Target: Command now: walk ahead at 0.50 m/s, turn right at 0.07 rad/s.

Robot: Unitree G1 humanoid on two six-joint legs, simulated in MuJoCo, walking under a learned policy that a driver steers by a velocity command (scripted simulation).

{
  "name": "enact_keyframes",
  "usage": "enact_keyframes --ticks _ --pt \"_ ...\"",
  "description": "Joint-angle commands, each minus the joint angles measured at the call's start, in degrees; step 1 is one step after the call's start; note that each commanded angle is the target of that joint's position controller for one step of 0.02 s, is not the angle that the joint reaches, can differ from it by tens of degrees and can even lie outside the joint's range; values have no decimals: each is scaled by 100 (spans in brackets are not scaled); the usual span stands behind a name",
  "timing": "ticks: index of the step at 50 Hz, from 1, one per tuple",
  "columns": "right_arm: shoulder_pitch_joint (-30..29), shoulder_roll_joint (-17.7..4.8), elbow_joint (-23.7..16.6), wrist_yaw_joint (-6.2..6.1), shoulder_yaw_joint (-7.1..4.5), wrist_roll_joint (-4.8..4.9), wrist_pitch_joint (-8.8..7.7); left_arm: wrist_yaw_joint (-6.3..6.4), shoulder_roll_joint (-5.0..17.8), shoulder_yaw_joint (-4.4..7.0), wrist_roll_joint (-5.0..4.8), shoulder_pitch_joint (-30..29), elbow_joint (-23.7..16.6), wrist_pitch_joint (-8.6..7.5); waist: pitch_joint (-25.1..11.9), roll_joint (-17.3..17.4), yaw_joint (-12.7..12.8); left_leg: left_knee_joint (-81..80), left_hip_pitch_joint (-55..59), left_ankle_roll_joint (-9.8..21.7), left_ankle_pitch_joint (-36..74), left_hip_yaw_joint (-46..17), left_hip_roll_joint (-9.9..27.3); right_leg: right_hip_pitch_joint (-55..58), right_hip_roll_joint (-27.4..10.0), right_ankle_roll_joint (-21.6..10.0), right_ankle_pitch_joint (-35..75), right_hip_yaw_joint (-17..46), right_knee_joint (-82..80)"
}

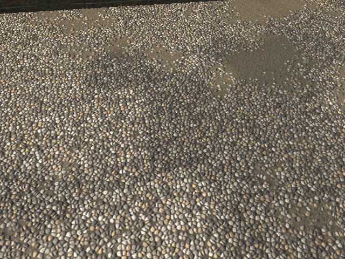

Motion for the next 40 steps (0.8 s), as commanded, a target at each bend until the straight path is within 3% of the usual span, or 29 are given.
enact_keyframes --ticks 1,6,9,11,13,14,15,16,17,18,19,20,21,22,25,27,29,33,35,37,38,39,40 --pt "-156 -900 -326 -68 -199 43 -91 21 241 52 30 -234 -472 -55 -143 626 106 -1188 677 1008 1076 -1443 1551 -793 -309 130 620 97 -698" --pt "249 -1022 -147 -114 -213 124 -12 -65 89 -31 -10 -1050 -617 -108 25 629 -189 -1203 754 768 1314 -791 1322 -435 -135 154 1928 -99 -2309" --pt "566 -1064 -10 -115 -215 145 55 -158 106 -44 -61 -1540 -768 -143 187 638 -370 -1069 1046 757 1224 -816 1478 -386 -17 105 1992 -179 -2791" --pt "677 -1103 62 -129 -229 151 121 -232 148 -40 -77 -1757 -873 -177 271 674 -387 -895 1372 726 1373 -895 1643 -437 53 -4 1696 -202 -3017" --pt "621 -1169 98 -165 -254 149 191 -282 251 -6 -47 -1659 -886 -213 235 756 -227 -512 1624 595 2125 -888 1701 -148 163 -168 1329 -233 -3284" --pt "519 -1222 84 -188 -266 144 224 -279 365 52 6 -1307 -793 -233 -4 819 2 -38 1670 471 3129 -774 1587 428 340 -274 1337 -359 -3461" --pt "431 -1189 53 -211 -246 153 245 -254 549 153 80 -599 -569 -252 -477 766 374 768 1529 293 3937 -568 1319 1498 489 -439 1866 -497 -3701" --pt "380 -1005 -83 -231 -167 63 217 -204 889 240 189 187 -395 -270 -1219 526 659 1938 693 23 3153 -380 1014 3103 -134 -736 3569 14 -3347" --pt "841 -492 -194 -202 13 -114 113 -147 1301 287 311 729 -349 -215 -2068 -837 592 4115 -1417 -418 -426 -122 217 5356 -1686 -1555 5773 1811 -2879" --pt "1305 -613 9 -150 22 9 43 -176 1047 229 175 950 -250 -143 -2940 -1280 632 5190 -2096 -536 -2983 -891 -68 5834 -2224 -2146 5639 3036 -3221" --pt "919 -1061 9 -137 -111 162 58 -179 806 156 105 622 -292 -78 -2275 -618 670 5481 -2375 -550 -2747 -1025 267 5116 -1899 -1886 5217 2337 -3394" --pt "392 -1009 -140 -152 -95 185 103 -164 615 83 63 162 -317 -62 -1501 -344 535 5227 -2555 -576 -2394 -744 514 4319 -1574 -1638 5056 1658 -3551" --pt "171 -916 -160 -191 -94 105 181 -176 443 15 63 -191 -297 -66 -1014 13 346 4835 -2414 -622 -2066 -608 715 3487 -1313 -1491 4842 1296 -3797" --pt "177 -862 -160 -233 -116 46 286 -187 334 -21 83 -469 -290 -74 -801 -4 124 4403 -1987 -648 -1808 -602 872 2784 -1133 -1379 4589 1029 -4029" --pt "501 -496 -54 -311 -50 18 485 -192 369 -15 227 -907 -169 -117 -757 -370 -240 3388 -766 -768 -1218 -426 816 1577 -836 -1348 4731 347 -4390" --pt "349 -436 -54 -336 -19 -11 514 -142 434 2 222 -983 -49 -103 -850 -429 -220 2684 -477 -747 -663 -398 799 1522 -787 -1289 4465 85 -4441" --pt "104 -541 -86 -328 -40 21 568 -83 514 20 215 -884 92 -57 -856 -422 -81 2326 -361 -702 -196 -379 804 1583 -876 -1250 3582 34 -4570" --pt "-629 -847 -459 -305 -160 65 678 60 819 120 139 -680 278 140 -361 -372 199 2238 -901 -529 -739 -314 778 1832 -1198 -1273 1546 325 -4702" --pt "-700 -699 -514 -285 -145 36 680 102 716 87 78 -667 342 217 -266 -262 184 1769 -781 -424 -875 -260 732 1946 -1198 -1207 1251 420 -4530" --pt "-401 -587 -399 -251 -139 -27 645 114 534 23 -9 -696 417 268 -337 -120 -44 567 -15 -249 28 -135 575 1880 -864 -845 1193 187 -4042" --pt "-322 -846 -414 -266 -189 -87 626 110 341 -40 35 -526 455 250 -429 254 15 189 454 -91 1094 -644 931 1682 -525 -461 1004 -83 -3548" --pt "-397 -1317 -505 -321 -259 -96 634 76 160 -78 185 -292 406 195 -552 1348 424 164 821 319 2355 -1590 1741 1178 159 -22 -6 -701 -2673" --pt "-592 -909 -495 -299 -145 -97 607 106 96 -102 215 -487 376 203 -577 1753 317 5 428 852 1953 -1959 2022 1228 313 175 -521 -523 -2779"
